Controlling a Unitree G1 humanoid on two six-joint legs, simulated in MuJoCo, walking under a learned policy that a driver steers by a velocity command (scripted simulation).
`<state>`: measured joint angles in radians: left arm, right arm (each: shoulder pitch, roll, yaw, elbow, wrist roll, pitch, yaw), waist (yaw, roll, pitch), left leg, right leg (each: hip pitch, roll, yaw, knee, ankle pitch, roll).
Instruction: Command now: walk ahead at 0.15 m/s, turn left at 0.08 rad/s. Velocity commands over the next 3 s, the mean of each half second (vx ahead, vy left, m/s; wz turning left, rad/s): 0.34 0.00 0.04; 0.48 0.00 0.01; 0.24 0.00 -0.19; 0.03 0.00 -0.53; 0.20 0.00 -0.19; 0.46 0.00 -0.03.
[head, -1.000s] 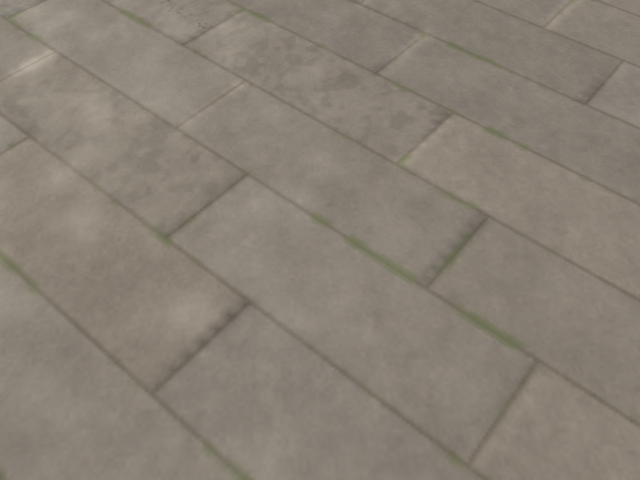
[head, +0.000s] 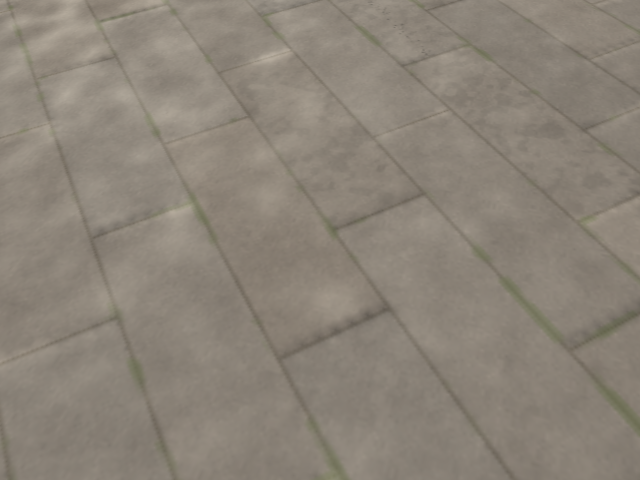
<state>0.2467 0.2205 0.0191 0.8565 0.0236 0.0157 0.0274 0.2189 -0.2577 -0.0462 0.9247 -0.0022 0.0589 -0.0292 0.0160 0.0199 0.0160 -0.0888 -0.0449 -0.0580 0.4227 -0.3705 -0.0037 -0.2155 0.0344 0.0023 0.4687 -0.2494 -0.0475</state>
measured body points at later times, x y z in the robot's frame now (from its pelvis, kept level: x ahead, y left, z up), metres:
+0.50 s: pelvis +0.14 -0.06 +0.00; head +0.16 -0.08 +0.45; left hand +0.23 +0.21 -0.12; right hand +0.15 -0.32 -0.16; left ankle +0.04 +0.08 -0.66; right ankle +0.17 -0.14 -0.74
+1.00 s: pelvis +0.42 -0.03 -0.01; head +0.46 -0.02 +0.44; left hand +0.40 +0.22 -0.16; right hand +0.56 -0.28 -0.13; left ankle +0.50 +0.03 -0.74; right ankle +0.27 -0.15 -0.65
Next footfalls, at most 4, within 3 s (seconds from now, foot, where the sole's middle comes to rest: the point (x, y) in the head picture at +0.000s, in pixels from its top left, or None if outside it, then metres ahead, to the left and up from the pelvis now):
0.36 right None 0.21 -0.14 -0.78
0.90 left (336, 470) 0.54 0.03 -0.78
1.38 right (405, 380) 0.74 -0.12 -0.78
1.92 left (323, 390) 0.72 0.06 -0.78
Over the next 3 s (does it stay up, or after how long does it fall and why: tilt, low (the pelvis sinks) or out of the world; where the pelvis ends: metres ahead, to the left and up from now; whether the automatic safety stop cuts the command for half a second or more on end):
stays up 0.94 -0.13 0.00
